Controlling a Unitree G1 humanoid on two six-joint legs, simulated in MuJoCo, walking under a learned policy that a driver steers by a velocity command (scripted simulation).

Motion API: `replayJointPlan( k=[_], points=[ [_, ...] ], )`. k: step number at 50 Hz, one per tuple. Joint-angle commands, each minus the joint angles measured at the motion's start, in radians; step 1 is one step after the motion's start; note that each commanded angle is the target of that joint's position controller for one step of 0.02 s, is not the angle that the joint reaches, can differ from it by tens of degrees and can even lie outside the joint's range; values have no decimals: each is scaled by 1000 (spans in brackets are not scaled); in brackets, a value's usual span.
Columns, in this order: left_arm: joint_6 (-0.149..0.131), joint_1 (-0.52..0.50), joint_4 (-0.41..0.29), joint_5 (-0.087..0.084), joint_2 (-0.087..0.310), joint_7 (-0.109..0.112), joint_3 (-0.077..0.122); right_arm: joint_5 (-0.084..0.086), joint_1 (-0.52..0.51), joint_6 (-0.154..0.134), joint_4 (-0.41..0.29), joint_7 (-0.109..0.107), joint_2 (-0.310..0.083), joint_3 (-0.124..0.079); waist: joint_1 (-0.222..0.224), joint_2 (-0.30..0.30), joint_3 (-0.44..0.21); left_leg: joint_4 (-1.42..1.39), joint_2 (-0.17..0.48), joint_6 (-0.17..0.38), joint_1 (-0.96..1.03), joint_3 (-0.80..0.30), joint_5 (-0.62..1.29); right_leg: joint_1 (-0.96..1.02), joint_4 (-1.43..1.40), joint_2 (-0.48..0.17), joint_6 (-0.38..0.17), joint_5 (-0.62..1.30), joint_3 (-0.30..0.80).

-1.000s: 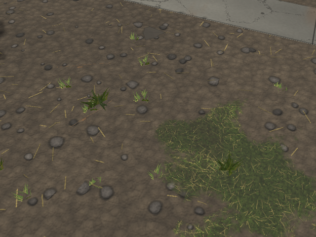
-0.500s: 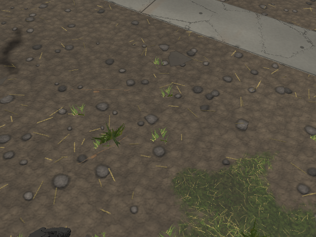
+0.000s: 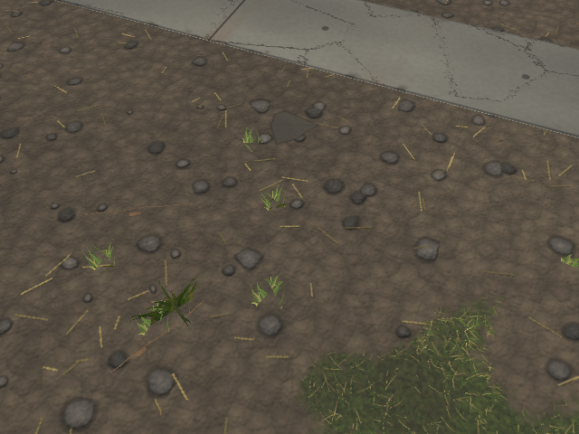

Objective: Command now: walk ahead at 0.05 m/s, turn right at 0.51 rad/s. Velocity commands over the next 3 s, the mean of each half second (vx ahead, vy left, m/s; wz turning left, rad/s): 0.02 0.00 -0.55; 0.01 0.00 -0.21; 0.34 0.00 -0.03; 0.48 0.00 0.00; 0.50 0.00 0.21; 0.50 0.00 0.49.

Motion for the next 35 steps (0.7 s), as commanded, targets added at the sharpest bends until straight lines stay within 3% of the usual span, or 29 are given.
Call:
replayJointPlan(
  k=[1, 2, 3, 4, 5, 6, 7, 9, 11, 13, 16, 20, 22, 23, 24, 25, 26, 27, 28, 29, 30, 32, 35],
  points=[
    [4, -44, -84, -7, 151, 8, 38, 9, 52, -35, -56, 10, -93, -31, -48, -157, -133, -185, -27, 20, 131, 33, 53, 116, -96, -228, -139, 30, 314],
    [9, -47, -89, -13, 140, 10, 34, 9, 82, -41, -46, 14, -103, -37, -69, -151, -131, -304, -9, 37, 212, 38, 137, 95, -59, -199, -110, 31, 305],
    [11, -18, -94, -10, 101, 11, 22, -5, 104, -42, -47, 10, -156, -51, -59, -77, -159, -348, 128, 86, 330, -52, 187, 18, 43, -150, -60, -105, 254],
    [4, 19, -116, -8, 55, 7, 12, -34, 59, -27, -63, 4, -246, -70, 2, 210, -125, -375, 332, 220, 385, -281, 381, -175, 241, 7, 6, -379, 50],
    [-9, 15, -117, 3, 133, 3, 33, -58, 64, -24, -69, 8, -205, -64, -26, 271, -133, -388, 438, 334, 339, -394, 503, -233, 486, -6, 54, -506, -22],
    [-9, 40, -98, 0, 182, 0, 52, -46, 30, -25, -87, 5, -154, -49, -16, 187, -125, -368, 410, 334, 327, -318, 521, -234, 617, -44, 78, -456, -12],
    [3, 57, -74, -6, 179, 2, 58, -30, -9, -24, -93, 4, -123, -41, -4, 133, -104, -348, 340, 287, 320, -211, 504, -241, 675, -56, 99, -400, -27],
    [27, 60, -68, -6, 135, 8, 50, -10, -30, -18, -95, 0, -109, -34, -12, 125, -79, -334, 281, 255, 324, -100, 517, -271, 753, -70, 133, -319, -49],
    [31, 14, -99, -14, 97, 2, 37, -15, -8, -8, -87, -5, -119, -37, -35, 152, -67, -347, 251, 262, 336, -25, 522, -273, 689, -84, 152, -269, -102],
    [29, -40, -133, -16, 80, -3, 28, -17, 26, 3, -78, -11, -134, -46, -68, 179, -83, -348, 272, 281, 397, -9, 523, -272, 589, -109, 163, -258, -122],
    [27, -62, -160, -10, 67, -19, 18, -12, 18, 11, -77, -8, -171, -61, -79, 196, -112, -343, 298, 287, 383, 34, 520, -154, 432, -139, 150, -263, -161],
    [36, -46, -174, -10, 90, -35, 29, 9, 10, 9, -67, 9, -195, -73, -73, 210, -110, -316, 328, 274, 361, 62, 487, -32, 247, -131, 103, -234, -216],
    [38, 13, -159, -9, 86, -43, 37, 30, -13, 7, -60, 11, -192, -74, -30, 193, -109, -244, 315, 225, 324, 101, 440, 84, 48, -108, 53, -98, -247],
    [38, 53, -145, -5, 103, -37, 47, 32, 26, 2, -40, 14, -163, -67, -19, 146, -116, -165, 283, 167, 259, 148, 354, 196, -52, -91, 19, 6, -226],
    [33, 81, -150, -5, 183, -23, 68, 2, 68, 0, -36, 20, -112, -53, -35, -62, -132, 51, 197, 69, 63, 243, 106, 378, -105, -239, -43, 296, -2],
    [25, 66, -181, 17, 278, -16, 78, -40, 28, -3, -93, 20, -67, -30, -41, -327, -125, 295, 55, -11, -214, 250, -375, 432, -85, -502, -241, 610, 323],
    [1, 106, -175, 46, 219, -23, 63, -19, -53, -4, -99, 10, -123, -46, 47, -216, -195, 455, 56, -9, -204, 103, -396, 367, -111, -525, -327, 537, 321],
    [-15, 65, -162, 46, 186, -24, 47, 5, -57, 2, -92, 8, -143, -54, 15, -170, -150, 495, 75, 4, -207, 83, -321, 328, -114, -462, -280, 452, 220],
    [-22, 4, -159, 30, 158, -19, 40, 5, -34, 9, -68, 2, -140, -57, -14, -133, -124, 474, 84, 9, -203, 76, -240, 302, -115, -398, -220, 363, 152],
    [-22, -38, -161, 14, 131, -14, 28, -3, -22, 16, -53, -4, -146, -60, -29, -125, -110, 452, 89, 5, -193, 71, -178, 282, -114, -370, -186, 349, 118],
    [-21, -61, -158, 11, 119, -9, 18, -7, 0, 20, -43, -4, -143, -61, -46, -130, -112, 463, 78, -3, -140, 81, -124, 241, -117, -347, -180, 395, 82],
    [-21, -71, -151, 21, 95, -2, 6, 0, 36, 21, -28, 1, -119, -54, -61, -127, -131, 427, 66, -13, -77, 89, -59, 226, -124, -323, -181, 392, 43],
    [-21, -70, -134, 21, 89, 3, 2, 1, 10, 21, -30, 7, -80, -34, -42, -130, -114, 212, 78, -14, -18, 88, -31, 234, -128, -309, -173, 280, 36]
  ],
)
Next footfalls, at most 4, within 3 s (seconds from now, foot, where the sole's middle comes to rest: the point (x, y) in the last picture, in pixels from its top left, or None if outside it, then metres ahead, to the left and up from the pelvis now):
0.06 left None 0.09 0.14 -0.77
0.48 right None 0.02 -0.12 -0.77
0.86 left None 0.10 0.10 -0.77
1.62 left None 0.44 -0.04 -0.77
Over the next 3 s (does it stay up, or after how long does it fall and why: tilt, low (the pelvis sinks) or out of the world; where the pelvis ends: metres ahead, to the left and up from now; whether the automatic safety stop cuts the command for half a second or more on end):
stays up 0.96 -0.28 0.01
